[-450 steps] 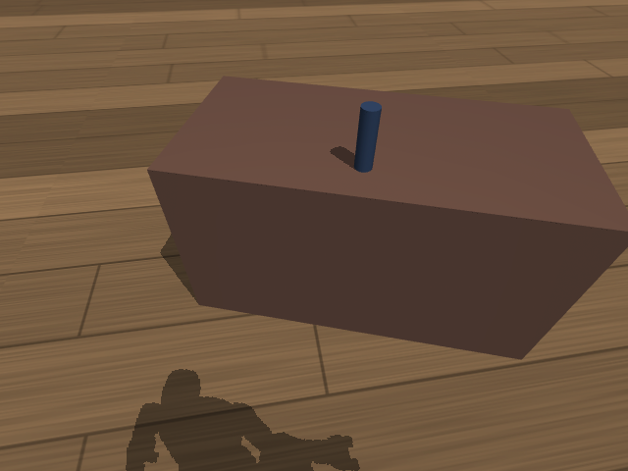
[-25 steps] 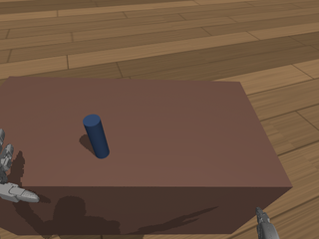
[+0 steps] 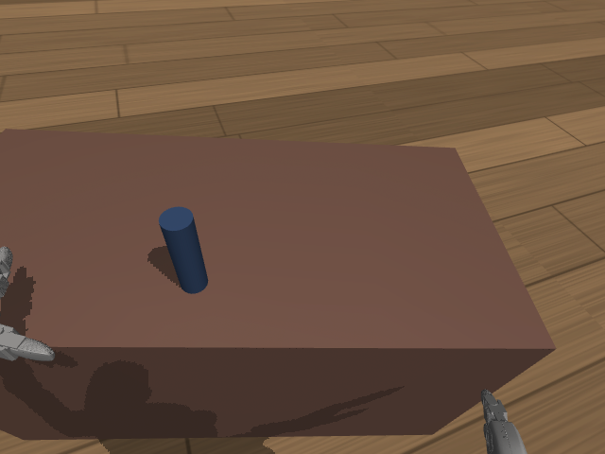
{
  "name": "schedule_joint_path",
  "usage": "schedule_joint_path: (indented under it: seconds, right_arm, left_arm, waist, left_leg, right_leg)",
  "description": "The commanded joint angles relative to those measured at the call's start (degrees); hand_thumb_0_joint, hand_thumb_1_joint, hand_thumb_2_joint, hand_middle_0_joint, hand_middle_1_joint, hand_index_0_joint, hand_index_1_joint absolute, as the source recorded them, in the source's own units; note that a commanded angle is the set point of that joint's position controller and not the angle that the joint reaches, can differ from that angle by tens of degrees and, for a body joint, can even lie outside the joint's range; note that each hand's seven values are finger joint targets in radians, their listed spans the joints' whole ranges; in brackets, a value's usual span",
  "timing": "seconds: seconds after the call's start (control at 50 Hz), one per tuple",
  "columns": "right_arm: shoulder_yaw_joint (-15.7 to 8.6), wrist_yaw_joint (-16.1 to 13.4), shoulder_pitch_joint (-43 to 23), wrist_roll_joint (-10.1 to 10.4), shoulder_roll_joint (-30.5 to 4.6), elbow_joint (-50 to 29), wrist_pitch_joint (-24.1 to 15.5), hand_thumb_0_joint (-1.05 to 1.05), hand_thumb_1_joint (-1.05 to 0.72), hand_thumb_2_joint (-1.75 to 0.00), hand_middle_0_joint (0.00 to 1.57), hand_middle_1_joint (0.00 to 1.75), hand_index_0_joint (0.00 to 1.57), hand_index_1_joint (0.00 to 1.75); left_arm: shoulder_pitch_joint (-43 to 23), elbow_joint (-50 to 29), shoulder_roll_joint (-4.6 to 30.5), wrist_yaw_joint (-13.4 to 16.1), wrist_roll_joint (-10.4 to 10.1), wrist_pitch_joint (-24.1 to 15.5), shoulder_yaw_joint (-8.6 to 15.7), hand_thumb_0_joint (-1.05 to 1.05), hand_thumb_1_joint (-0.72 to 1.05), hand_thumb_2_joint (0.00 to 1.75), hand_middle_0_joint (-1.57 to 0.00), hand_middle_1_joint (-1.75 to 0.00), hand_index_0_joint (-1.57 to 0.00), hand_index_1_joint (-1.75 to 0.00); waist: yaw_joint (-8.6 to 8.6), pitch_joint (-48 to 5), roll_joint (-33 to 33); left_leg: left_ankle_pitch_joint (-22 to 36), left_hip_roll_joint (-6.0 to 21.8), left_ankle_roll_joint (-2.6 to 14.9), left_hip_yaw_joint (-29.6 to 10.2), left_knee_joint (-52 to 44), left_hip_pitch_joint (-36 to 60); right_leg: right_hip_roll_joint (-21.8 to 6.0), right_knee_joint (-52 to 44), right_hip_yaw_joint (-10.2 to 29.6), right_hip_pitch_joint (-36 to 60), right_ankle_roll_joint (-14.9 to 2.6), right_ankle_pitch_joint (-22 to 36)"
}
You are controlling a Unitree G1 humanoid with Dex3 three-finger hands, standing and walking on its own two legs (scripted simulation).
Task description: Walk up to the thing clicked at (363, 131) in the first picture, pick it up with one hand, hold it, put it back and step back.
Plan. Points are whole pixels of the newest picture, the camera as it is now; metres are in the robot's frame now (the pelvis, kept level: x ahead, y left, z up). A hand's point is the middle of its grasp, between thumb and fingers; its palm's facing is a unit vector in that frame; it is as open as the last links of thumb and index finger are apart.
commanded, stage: go down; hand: left
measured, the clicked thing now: (186, 253) +0.45 +0.20 -0.02
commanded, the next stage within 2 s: approach in 1.88 s
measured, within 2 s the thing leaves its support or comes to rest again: neither
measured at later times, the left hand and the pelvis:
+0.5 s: hand (12, 275) +0.33 +0.37 +0.08, palm faces +0.21 -0.98 +0.01, open 17.5 cm; pelvis +0.00 +0.00 -0.01, yaw +0 degrees
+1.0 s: hand (8, 262) +0.35 +0.39 +0.07, palm faces +0.22 -0.98 +0.01, open 17.5 cm; pelvis +0.00 +0.00 -0.03, yaw +0 degrees
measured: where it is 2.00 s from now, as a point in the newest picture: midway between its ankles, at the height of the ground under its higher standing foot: outside the picture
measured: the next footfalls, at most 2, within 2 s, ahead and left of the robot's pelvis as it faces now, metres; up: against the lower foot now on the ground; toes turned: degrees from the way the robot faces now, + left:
none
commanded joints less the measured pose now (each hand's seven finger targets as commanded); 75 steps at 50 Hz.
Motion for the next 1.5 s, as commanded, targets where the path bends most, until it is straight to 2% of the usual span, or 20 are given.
schedule_joint_path:
  seconds: [0.0,0.16,0.2,0.24,0.28,0.38,0.5,0.6,0.64,0.66,0.7,0.86,1.04,1.1,1.18,1.28,1.32,1.36,1.42,1.48]
  right_arm:
    - [-2.38,-1.17,-5.11,-0.06,-10.67,-9.39,-3.4,0.0,0.52,-0.06,0.05,0.05,0.05,0.05]
    - [0.06,-1.86,-3.01,-0.35,-9.17,-10.69,-4.64,0.0,0.53,-0.05,0.05,0.05,0.05,0.05]
    - [-0.92,-2.21,-3.21,-0.44,-10.95,-13.32,-4.97,0.0,0.52,-0.06,0.05,0.05,0.05,0.05]
    - [0.43,-1.97,-0.61,-0.52,-9.23,-10.79,-4.94,0.0,0.53,-0.05,0.05,0.05,0.05,0.05]
    - [-0.9,-2.07,-1.62,-0.6,-10.86,-10.92,-5.26,0.0,0.52,-0.06,0.05,0.05,0.05,0.05]
    - [-0.69,-2.21,-2.97,-0.69,-10.41,-14.04,-6.07,0.0,0.53,-0.06,0.05,0.05,0.05,0.05]
    - [0.04,-2.39,0.27,-0.78,-10.02,-13.39,-6.31,0.0,0.52,-0.06,0.05,0.05,0.05,0.05]
    - [-0.49,-2.43,-0.29,-0.87,-10.79,-15.07,-6.68,0.0,0.53,-0.06,0.05,0.05,0.05,0.05]
    - [0.67,-2.32,0.46,-0.87,-9.16,-14.15,-6.39,0.0,0.52,-0.06,0.05,0.05,0.05,0.05]
    - [-1.1,-2.56,0.26,-0.88,-11.25,-16.2,-6.69,0.0,0.53,-0.06,0.05,0.05,0.05,0.05]
    - [1.1,-2.23,1.28,-0.81,-8.62,-14.27,-6.5,0.0,0.53,-0.06,0.05,0.05,0.05,0.05]
    - [-0.04,-2.11,3.09,-1.2,-10.43,-15.86,-6.46,0.0,0.53,-0.06,0.05,0.05,0.05,0.05]
    - [0.7,-2.26,2.7,-1.03,-10.37,-19.2,-6.75,0.0,0.53,-0.06,0.05,0.05,0.05,0.05]
    - [0.19,-2.49,2.61,-1.01,-10.95,-20.64,-6.56,0.0,0.54,-0.05,0.05,0.05,0.05,0.05]
    - [1.49,-2.2,4.46,-0.82,-9.45,-21.72,-6.51,0.0,0.53,-0.05,0.05,0.05,0.05,0.05]
    - [0.14,-2.34,5.17,-1.01,-11.07,-22.73,-6.39,0.0,0.54,-0.05,0.05,0.05,0.05,0.05]
    - [0.89,-1.99,5.42,-0.88,-10.25,-22.09,-6.14,0.0,0.54,-0.05,0.05,0.05,0.05,0.05]
    - [-0.42,-2.28,5.26,-0.76,-11.75,-23.55,-6.31,0.0,0.53,-0.05,0.05,0.05,0.05,0.05]
    - [-0.37,-2.03,5.27,-0.54,-11.1,-23.3,-6.22,0.0,0.53,-0.06,0.05,0.05,0.05,0.05]
    - [0.24,-2.02,6.64,-0.53,-10.33,-21.83,-6.26,0.0,0.53,-0.05,0.05,0.05,0.05,0.05]
  left_arm:
    - [-17.44,-8.13,20.05,-2.89,-2.33,-3.76,3.48,0.0,-0.51,0.05,-0.05,-0.02,-0.05,-0.02]
    - [-21.24,-4.2,26.01,-5.65,-2.28,-3.78,6.26,0.0,-0.51,0.05,-0.05,-0.02,-0.05,-0.02]
    - [-21.79,-3.41,27.75,-5.7,-2.08,-3.57,6.81,0.0,-0.54,0.05,-0.05,-0.03,-0.05,-0.03]
    - [-21.5,-1.92,26.68,-6.14,-1.61,-3.08,6.03,0.0,-0.52,0.06,-0.05,-0.03,-0.05,-0.04]
    - [-22.85,-2.3,26.9,-6.14,-1.87,-2.99,6.29,0.0,-0.54,0.06,-0.05,-0.03,-0.05,-0.04]
    - [-25.99,-3.8,29.71,-5.41,-0.91,-3.3,7.88,0.0,-0.54,0.06,-0.05,-0.03,-0.05,-0.04]
    - [-24.72,-1.01,28.87,-6.24,-0.96,-2.02,6.88,0.0,-0.56,0.07,-0.05,-0.04,-0.05,-0.05]
    - [-26.48,-2.29,32.73,-6.14,-0.83,-1.62,9.55,0.0,-0.58,0.07,-0.05,-0.05,-0.05,-0.05]
    - [-26.59,-1.31,31.57,-6.26,-0.3,-1.3,8.15,0.0,-0.57,0.08,-0.05,-0.04,-0.04,-0.05]
    - [-26.46,-0.9,32.17,-6.25,-0.37,-1.2,8.97,0.0,-0.56,0.07,-0.05,-0.04,-0.04,-0.05]
    - [-27.22,-0.31,31.67,-6.65,-0.36,-1.01,8.29,0.0,-0.56,0.08,-0.05,-0.04,-0.04,-0.05]
    - [-29.0,1.43,34.83,-6.91,0.43,-0.34,9.83,0.0,-0.55,0.08,-0.05,-0.04,-0.04,-0.05]
    - [-31.48,2.35,36.29,-6.94,1.1,0.67,9.27,0.0,-0.58,0.07,-0.05,-0.04,-0.05,-0.05]
    - [-32.38,0.69,39.79,-6.61,1.17,0.23,11.55,0.0,-0.56,0.06,-0.05,-0.05,-0.05,-0.05]
    - [-32.19,1.45,35.11,-7.43,0.96,1.42,8.38,0.0,-0.53,0.06,-0.05,-0.04,-0.05,-0.04]
    - [-29.43,1.15,37.59,-6.93,1.52,2.56,9.93,0.0,-0.55,0.05,-0.06,-0.04,-0.05,-0.04]
    - [-28.14,0.13,34.42,-7.07,0.58,2.55,8.76,0.0,-0.55,0.07,-0.05,-0.05,-0.05,-0.05]
    - [-29.48,-3.16,37.11,-6.62,0.58,2.31,10.58,0.0,-0.54,0.06,-0.05,-0.04,-0.05,-0.05]
    - [-29.74,-4.5,34.69,-6.88,0.4,2.46,8.9,0.0,-0.53,0.06,-0.05,-0.04,-0.05,-0.05]
    - [-27.56,-2.81,35.28,-6.61,0.18,2.64,10.5,0.0,-0.55,0.04,-0.06,-0.04,-0.06,-0.04]
  waist:
    - [-0.94,-14.01,7.77]
    - [-0.35,-14.28,8.92]
    - [-0.8,-16.08,8.24]
    - [-0.91,-15.54,10.9]
    - [-0.88,-16.58,11.04]
    - [-0.87,-17.1,11.82]
    - [-1.92,-19.3,11.26]
    - [-1.21,-19.62,11.8]
    - [-1.36,-19.05,11.35]
    - [-2.19,-19.87,11.0]
    - [-1.74,-19.65,11.12]
    - [-2.34,-21.58,13.55]
    - [-2.73,-21.32,12.89]
    - [-1.77,-21.22,13.16]
    - [-2.43,-23.17,13.82]
    - [-1.73,-24.13,13.64]
    - [-1.32,-23.13,12.3]
    - [-1.22,-24.73,14.19]
    - [-1.54,-22.75,13.82]
    - [-1.43,-21.34,12.98]
  left_leg:
    - [11.18,0.2,-0.33,-3.05,-3.41,15.53]
    - [7.12,-0.5,-0.08,-2.84,-1.89,11.79]
    - [8.14,-0.52,0.01,-2.99,-1.28,11.95]
    - [9.77,-0.04,-0.39,-3.37,-1.03,12.58]
    - [11.26,0.63,-0.69,-4.09,-0.64,12.71]
    - [6.26,1.11,-0.93,-4.62,-0.32,11.08]
    - [11.19,0.69,-0.36,-4.09,2.43,11.87]
    - [11.23,0.76,-0.37,-4.29,3.44,10.32]
    - [10.67,0.55,-0.05,-4.03,4.03,9.51]
    - [11.1,0.68,-0.22,-4.23,4.38,10.21]
    - [12.86,0.44,0.07,-4.1,5.31,9.08]
    - [14.91,1.7,-0.67,-5.79,6.59,10.31]
    - [10.32,0.59,-0.03,-4.96,8.32,6.9]
    - [6.19,0.14,0.0,-4.42,8.35,4.69]
    - [10.49,0.9,-0.29,-5.4,8.68,7.52]
    - [15.03,0.63,-0.2,-4.99,10.19,7.88]
    - [14.92,0.77,-0.09,-5.1,9.93,7.21]
    - [16.8,0.89,-0.45,-5.22,9.83,9.39]
    - [15.21,1.24,-0.53,-5.67,9.17,8.88]
    - [13.36,0.73,-0.31,-5.13,9.18,7.22]
  right_leg:
    - [1.61,-3.05,0.01,-6.75,-2.54,10.52]
    - [1.42,-2.08,0.27,-8.3,-2.37,7.92]
    - [1.51,-1.64,0.28,-8.46,-2.42,8.69]
    - [1.85,-0.76,-0.15,-10.74,-2.68,8.66]
    - [2.21,0.21,-0.63,-11.69,-2.83,8.56]
    - [2.36,0.98,-0.62,-12.63,-2.81,5.42]
    - [2.43,2.29,-0.6,-14.6,-2.64,8.47]
    - [2.37,3.28,-0.74,-14.71,-2.58,8.28]
    - [2.36,3.59,-0.57,-15.75,-2.49,8.07]
    - [2.45,3.98,-0.7,-16.17,-2.5,8.25]
    - [2.33,4.64,-0.66,-16.11,-2.38,9.7]
    - [2.92,6.8,-1.57,-19.66,-2.73,7.68]
    - [2.49,7.6,-0.89,-20.57,-2.45,6.73]
    - [2.32,7.74,-0.62,-19.92,-2.45,4.49]
    - [2.7,8.67,-1.3,-21.23,-2.64,6.03]
    - [2.56,8.9,-1.22,-20.25,-2.34,9.33]
    - [2.7,9.11,-1.4,-20.43,-2.45,8.7]
    - [2.67,9.3,-1.42,-19.86,-2.43,9.45]
    - [2.86,9.0,-1.53,-20.97,-2.59,7.18]
    - [2.65,8.66,-1.28,-20.1,-2.46,7.56]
